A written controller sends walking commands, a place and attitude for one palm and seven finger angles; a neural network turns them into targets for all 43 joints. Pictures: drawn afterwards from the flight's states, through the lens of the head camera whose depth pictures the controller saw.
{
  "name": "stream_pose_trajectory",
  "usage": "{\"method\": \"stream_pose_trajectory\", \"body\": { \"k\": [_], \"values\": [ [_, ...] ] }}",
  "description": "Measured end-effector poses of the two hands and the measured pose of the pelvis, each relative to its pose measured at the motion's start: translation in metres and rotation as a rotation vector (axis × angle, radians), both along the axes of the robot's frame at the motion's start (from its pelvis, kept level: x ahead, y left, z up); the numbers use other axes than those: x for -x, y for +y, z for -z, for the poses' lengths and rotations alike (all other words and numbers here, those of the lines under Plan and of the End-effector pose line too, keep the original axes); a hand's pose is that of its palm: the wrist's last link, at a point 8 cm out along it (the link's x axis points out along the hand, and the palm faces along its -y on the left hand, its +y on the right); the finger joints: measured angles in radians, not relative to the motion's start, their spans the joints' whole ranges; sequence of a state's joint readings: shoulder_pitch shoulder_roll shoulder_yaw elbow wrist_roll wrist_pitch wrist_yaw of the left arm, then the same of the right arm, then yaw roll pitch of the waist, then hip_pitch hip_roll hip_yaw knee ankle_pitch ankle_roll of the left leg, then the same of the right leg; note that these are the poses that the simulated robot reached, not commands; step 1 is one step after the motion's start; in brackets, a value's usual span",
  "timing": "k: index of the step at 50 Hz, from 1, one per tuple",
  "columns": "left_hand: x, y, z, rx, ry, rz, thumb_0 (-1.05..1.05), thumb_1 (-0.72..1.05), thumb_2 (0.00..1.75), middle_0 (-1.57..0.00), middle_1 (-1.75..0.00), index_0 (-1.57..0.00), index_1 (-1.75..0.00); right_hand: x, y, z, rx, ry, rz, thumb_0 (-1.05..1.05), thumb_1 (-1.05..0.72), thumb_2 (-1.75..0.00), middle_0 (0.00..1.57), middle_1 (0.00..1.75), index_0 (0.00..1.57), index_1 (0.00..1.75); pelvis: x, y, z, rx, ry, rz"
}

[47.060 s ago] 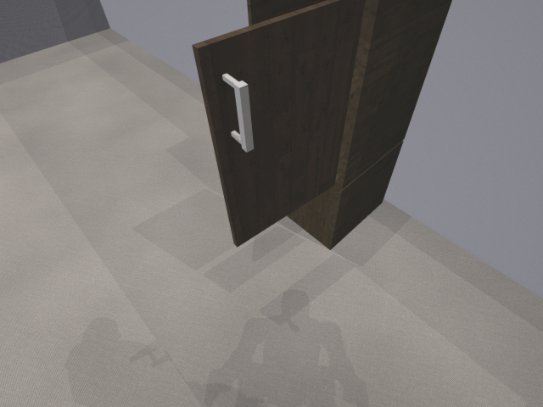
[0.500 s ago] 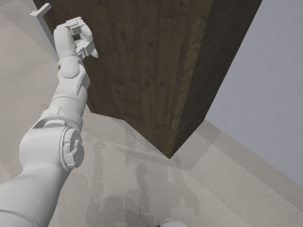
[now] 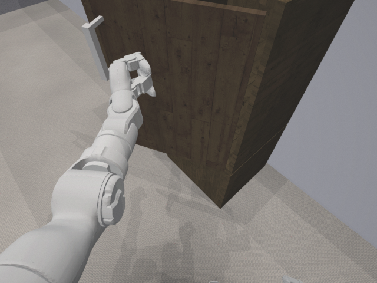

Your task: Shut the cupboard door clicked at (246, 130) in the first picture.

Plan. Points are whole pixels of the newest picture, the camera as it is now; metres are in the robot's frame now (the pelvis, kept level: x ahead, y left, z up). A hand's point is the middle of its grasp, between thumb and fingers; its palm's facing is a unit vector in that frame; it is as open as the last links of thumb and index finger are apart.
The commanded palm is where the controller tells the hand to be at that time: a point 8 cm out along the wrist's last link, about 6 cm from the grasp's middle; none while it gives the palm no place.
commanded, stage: draw the hand back to the body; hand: left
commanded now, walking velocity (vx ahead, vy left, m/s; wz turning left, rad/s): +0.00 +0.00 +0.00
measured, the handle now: (102, 50) +0.65 +0.17 +0.14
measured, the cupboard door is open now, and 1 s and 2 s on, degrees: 28 28 28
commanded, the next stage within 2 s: step back with the hand held close in 1.52 s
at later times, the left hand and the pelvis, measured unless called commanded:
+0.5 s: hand (83, 129) +0.35 +0.15 +0.18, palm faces +0.09 -0.99 -0.07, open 3.1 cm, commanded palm +0.31 +0.21 +0.17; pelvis +0.00 +0.02 +0.02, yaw +0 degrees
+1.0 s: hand out of the picture +0.24 +0.26 +0.17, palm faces +0.33 -0.88 -0.34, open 5.0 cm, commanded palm +0.18 +0.31 +0.19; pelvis +0.01 +0.03 +0.03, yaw +1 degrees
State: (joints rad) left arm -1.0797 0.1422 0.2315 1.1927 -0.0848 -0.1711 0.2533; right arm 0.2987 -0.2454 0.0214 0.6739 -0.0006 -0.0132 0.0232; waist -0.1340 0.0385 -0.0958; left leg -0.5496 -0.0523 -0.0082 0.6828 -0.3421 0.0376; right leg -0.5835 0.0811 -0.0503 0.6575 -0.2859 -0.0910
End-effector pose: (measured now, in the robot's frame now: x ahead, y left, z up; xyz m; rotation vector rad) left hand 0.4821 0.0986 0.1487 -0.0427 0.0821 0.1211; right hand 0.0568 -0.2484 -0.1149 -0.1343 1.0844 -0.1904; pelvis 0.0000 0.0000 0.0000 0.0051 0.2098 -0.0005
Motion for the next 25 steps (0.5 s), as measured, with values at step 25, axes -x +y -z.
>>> {"method": "stream_pose_trajectory", "body": {
  "k": [25],
  "values": [
    [0.155, 0.1, -0.033, -0.129, -0.218, 0.039, 0.02, 0.9, 0.9, -1.26, -1.45, -1.25, -1.44, -0.118, 0.027, -0.06, 0.023, -0.395, -0.09, 0.01, -0.91, -0.9, 0.2, 0.3, 0.2, 0.3, -0.001, 0.018, -0.016, 0.008, -0.212, 0.0]
  ]
}}
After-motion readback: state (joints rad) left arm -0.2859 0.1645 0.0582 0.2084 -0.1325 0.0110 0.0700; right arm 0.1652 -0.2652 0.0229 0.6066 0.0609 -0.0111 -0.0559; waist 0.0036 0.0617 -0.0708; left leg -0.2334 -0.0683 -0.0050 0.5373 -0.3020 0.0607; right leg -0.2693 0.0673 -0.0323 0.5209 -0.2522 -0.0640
